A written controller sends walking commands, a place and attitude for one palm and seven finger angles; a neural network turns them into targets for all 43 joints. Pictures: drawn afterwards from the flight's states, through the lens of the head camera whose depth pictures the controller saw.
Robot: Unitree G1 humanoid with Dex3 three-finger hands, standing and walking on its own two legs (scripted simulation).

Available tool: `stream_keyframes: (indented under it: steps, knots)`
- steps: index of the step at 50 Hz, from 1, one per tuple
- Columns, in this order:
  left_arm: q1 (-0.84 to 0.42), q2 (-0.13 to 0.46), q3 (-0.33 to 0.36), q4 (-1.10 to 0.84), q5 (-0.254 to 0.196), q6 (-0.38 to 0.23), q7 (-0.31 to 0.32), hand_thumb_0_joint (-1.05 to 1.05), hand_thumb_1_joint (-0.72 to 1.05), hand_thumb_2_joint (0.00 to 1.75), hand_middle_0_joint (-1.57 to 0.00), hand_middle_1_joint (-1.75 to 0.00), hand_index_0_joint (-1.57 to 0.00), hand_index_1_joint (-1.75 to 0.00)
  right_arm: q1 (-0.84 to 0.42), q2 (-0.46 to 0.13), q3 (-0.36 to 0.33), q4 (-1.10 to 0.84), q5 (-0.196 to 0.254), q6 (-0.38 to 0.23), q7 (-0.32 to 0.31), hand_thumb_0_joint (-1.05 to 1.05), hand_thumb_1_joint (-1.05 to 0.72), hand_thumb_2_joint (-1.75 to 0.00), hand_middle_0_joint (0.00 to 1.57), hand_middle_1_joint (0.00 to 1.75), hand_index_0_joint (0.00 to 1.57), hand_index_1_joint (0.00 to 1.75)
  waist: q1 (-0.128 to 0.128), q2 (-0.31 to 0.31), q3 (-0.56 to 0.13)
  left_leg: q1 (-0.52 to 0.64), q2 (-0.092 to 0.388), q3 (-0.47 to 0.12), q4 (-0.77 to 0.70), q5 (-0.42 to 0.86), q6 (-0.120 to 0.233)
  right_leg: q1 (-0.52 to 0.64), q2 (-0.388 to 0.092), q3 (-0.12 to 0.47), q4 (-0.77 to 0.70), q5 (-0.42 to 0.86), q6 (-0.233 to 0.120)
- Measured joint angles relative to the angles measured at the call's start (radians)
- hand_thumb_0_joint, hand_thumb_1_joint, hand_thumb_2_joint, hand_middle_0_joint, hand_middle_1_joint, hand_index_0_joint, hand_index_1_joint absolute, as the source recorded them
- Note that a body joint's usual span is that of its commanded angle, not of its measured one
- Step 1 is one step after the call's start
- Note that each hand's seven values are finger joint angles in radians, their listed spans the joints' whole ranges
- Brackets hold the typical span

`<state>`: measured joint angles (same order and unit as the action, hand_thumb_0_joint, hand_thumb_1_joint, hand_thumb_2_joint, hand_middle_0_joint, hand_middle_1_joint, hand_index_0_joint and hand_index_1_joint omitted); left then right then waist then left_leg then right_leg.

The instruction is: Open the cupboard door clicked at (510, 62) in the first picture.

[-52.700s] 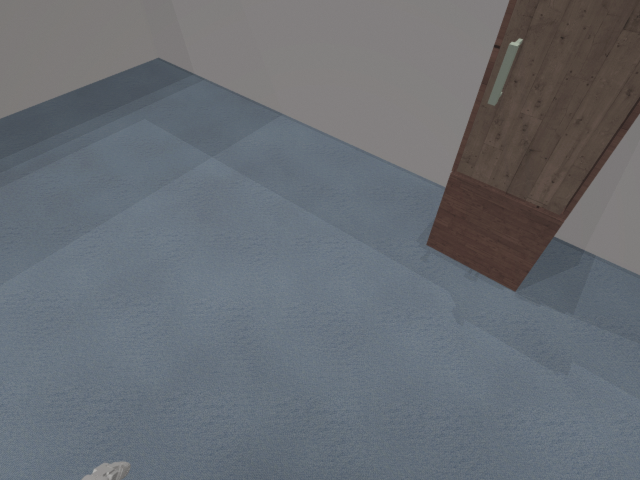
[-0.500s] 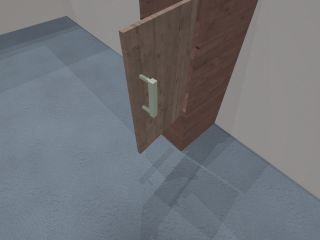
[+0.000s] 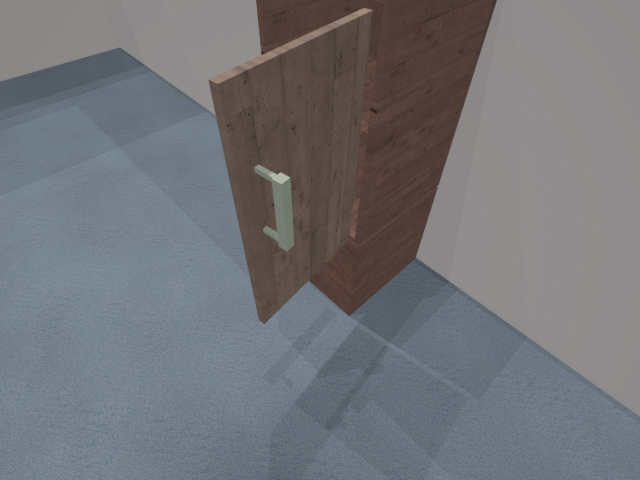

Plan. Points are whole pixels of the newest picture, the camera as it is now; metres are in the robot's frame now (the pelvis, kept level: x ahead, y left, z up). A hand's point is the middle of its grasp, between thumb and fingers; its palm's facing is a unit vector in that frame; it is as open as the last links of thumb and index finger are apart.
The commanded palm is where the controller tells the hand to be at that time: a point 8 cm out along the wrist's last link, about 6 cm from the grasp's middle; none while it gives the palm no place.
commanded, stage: look to check the result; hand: left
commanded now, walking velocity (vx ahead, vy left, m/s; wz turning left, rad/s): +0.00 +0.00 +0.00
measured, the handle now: (274, 209) +0.52 +0.11 +0.02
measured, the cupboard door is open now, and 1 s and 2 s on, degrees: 98 98 98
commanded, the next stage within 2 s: stand and wait in 0.52 s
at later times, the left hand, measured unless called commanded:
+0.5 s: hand out of the picture -0.01 +0.15 -0.17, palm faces +0.05 -0.98 -0.18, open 7.4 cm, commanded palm none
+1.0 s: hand out of the picture +0.01 +0.17 -0.17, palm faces +0.04 -0.98 -0.20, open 7.4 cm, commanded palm none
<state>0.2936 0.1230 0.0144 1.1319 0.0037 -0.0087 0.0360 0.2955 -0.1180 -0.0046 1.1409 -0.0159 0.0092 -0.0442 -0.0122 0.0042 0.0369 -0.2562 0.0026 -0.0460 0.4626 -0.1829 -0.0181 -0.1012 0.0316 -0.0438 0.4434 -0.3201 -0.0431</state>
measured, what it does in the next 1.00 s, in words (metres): stands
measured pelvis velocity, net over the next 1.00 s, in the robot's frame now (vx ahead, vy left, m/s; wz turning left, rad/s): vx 0.02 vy -0.01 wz -0.01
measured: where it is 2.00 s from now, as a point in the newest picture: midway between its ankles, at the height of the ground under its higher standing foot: outside the picture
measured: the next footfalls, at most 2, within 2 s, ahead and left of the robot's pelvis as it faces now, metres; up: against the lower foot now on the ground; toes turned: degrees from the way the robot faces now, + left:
none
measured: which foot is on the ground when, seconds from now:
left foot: down 0.00-1.00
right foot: down 0.00-1.00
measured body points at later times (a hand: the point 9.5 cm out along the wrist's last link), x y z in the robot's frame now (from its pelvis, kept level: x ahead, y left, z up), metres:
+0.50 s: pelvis +0.01 -0.01 +0.00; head +0.03 -0.01 +0.45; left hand -0.01 +0.21 -0.16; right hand +0.01 -0.23 -0.16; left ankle +0.04 +0.13 -0.74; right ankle -0.05 -0.09 -0.74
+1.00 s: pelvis +0.02 -0.01 +0.00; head +0.03 -0.01 +0.45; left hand +0.01 +0.22 -0.16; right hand +0.02 -0.23 -0.16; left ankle +0.04 +0.13 -0.74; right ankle -0.05 -0.09 -0.74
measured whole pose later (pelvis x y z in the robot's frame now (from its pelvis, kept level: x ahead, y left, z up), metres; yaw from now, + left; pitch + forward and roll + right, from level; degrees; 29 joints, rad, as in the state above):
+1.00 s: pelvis +0.02 -0.01 +0.00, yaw +0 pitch -2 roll +0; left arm 0.29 0.15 0.02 1.13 0.00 -0.01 0.03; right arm 0.25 -0.16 -0.01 1.14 -0.01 0.01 -0.05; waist 0.00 0.00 0.06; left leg -0.21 0.01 -0.04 0.43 -0.20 -0.03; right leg -0.04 0.04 -0.04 0.39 -0.32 -0.05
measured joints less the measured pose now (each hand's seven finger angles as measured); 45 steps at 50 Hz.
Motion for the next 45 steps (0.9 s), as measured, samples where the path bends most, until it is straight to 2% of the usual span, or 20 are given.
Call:
stream_keyframes:
  steps: [17,45]
  knots:
    - [0.026,-0.003,-0.002,0.012,0.0,0.001,0.001,0.0,0.91,0.9,-0.2,-0.3,-0.2,-0.3,-0.033,-0.019,-0.002,0.0,0.003,0.001,-0.005,0.01,-0.92,-0.9,0.2,0.3,0.2,0.3,0.011,0.003,0.016,0.026,0.006,-0.002,-0.011,-0.012,-0.008,0.033,0.007,0.0,-0.027,-0.004,-0.007]
    - [-0.004,0.026,0.002,0.001,-0.001,-0.004,-0.003,0.0,0.91,0.9,-0.2,-0.3,-0.2,-0.3,-0.047,-0.034,-0.002,0.003,0.003,-0.003,-0.003,0.0,-0.91,-0.9,0.2,0.3,0.2,0.3,0.008,-0.003,0.017,0.048,0.013,0.004,-0.028,-0.015,-0.012,0.057,0.012,0.006,-0.054,0.002,-0.011]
